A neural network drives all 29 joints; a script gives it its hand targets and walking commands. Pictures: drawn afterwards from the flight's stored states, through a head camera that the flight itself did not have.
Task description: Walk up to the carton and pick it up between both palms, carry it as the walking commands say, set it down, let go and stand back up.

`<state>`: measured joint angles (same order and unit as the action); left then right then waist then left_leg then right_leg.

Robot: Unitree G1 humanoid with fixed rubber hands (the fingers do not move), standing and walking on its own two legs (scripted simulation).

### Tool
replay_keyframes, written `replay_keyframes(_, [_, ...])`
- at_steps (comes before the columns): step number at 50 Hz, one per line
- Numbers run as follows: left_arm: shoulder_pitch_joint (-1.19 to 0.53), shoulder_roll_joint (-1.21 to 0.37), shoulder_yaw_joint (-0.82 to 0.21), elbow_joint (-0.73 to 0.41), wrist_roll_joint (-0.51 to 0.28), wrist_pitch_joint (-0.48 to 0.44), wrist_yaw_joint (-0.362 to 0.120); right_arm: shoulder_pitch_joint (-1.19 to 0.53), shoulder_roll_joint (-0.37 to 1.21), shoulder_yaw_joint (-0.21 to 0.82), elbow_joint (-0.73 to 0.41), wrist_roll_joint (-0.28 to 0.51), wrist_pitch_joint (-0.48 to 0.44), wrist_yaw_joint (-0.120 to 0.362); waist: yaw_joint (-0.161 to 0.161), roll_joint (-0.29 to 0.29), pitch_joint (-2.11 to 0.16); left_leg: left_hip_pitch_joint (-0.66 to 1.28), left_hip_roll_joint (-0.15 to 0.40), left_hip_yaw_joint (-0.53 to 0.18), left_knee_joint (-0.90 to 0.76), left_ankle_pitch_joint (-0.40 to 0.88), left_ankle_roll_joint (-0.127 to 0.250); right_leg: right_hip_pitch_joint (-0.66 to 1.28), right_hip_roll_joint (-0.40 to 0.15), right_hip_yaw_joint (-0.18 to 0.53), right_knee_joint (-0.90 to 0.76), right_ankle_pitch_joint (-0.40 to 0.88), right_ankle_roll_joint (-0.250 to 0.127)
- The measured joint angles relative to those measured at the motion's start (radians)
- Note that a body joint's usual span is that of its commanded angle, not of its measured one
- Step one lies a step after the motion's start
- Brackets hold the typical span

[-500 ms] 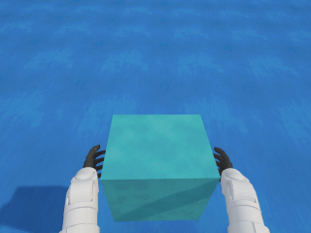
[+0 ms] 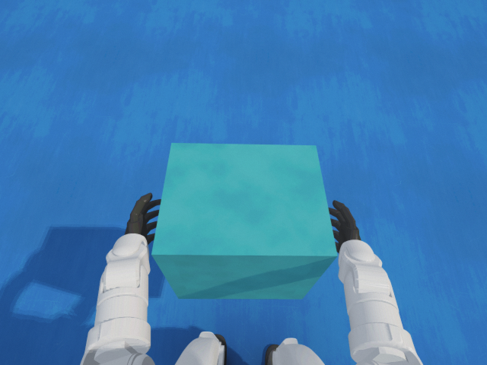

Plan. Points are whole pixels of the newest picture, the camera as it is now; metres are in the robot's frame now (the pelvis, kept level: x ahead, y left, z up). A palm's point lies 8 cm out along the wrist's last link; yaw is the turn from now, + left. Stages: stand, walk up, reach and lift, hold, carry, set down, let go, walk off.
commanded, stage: set down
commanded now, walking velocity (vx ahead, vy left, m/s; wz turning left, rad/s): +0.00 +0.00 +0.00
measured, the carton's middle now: (242, 227) +0.37 +0.03 -0.14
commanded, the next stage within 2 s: none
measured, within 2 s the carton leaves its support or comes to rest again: neither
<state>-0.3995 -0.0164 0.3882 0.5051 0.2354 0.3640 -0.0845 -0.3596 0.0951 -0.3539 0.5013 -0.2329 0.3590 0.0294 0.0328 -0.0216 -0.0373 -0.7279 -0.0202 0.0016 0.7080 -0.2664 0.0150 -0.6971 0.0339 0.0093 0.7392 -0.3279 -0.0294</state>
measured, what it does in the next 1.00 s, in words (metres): lowers itself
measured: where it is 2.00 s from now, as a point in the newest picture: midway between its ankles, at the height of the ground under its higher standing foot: outside the picture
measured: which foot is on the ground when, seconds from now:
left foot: down 0.00-1.00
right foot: down 0.00-1.00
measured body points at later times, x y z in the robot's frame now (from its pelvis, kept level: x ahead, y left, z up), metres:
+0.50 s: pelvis -0.03 +0.00 -0.07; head +0.15 +0.02 +0.34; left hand +0.36 +0.21 -0.14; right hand +0.35 -0.16 -0.15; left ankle +0.04 +0.11 -0.71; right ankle +0.01 -0.10 -0.71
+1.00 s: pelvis -0.05 +0.02 -0.15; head +0.18 +0.02 +0.23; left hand +0.40 +0.21 -0.23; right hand +0.38 -0.16 -0.25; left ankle +0.04 +0.11 -0.71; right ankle +0.01 -0.10 -0.71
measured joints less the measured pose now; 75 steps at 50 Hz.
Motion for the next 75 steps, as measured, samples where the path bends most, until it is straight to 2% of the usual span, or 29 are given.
replay_keyframes(7, [-0.006, 0.013, -0.008, 0.005, -0.026, -0.048, 0.006, -0.009, -0.001, 0.004, 0.005, 0.033, -0.045, -0.014, -0.010, -0.005, -0.067, -0.165, 0.000, -0.009, 0.086, -0.026, -0.004, -0.160, 0.002, -0.010, 0.082, -0.027, -0.002])
replay_keyframes(17, [-0.097, 0.031, 0.005, 0.044, -0.026, -0.065, 0.004, -0.072, -0.018, -0.005, 0.030, 0.064, -0.071, -0.031, -0.009, -0.010, -0.128, -0.392, 0.000, -0.017, 0.226, -0.055, -0.006, -0.385, 0.009, -0.012, 0.216, -0.054, 0.001])
replay_keyframes(40, [-0.350, 0.078, 0.017, 0.110, -0.052, 0.005, 0.049, -0.320, -0.093, -0.054, 0.103, 0.073, -0.013, -0.026, -0.003, 0.001, -0.186, -0.850, -0.001, 0.004, 0.563, -0.119, 0.013, -0.840, 0.010, -0.005, 0.551, -0.117, 0.023])
replay_keyframes(75, [-0.592, 0.196, -0.016, 0.236, -0.130, -0.022, 0.074, -0.545, -0.176, -0.013, 0.190, 0.161, -0.024, -0.081, -0.003, -0.002, -0.171, -1.296, -0.003, -0.004, 0.930, -0.189, 0.006, -1.279, 0.022, -0.021, 0.924, -0.201, 0.025])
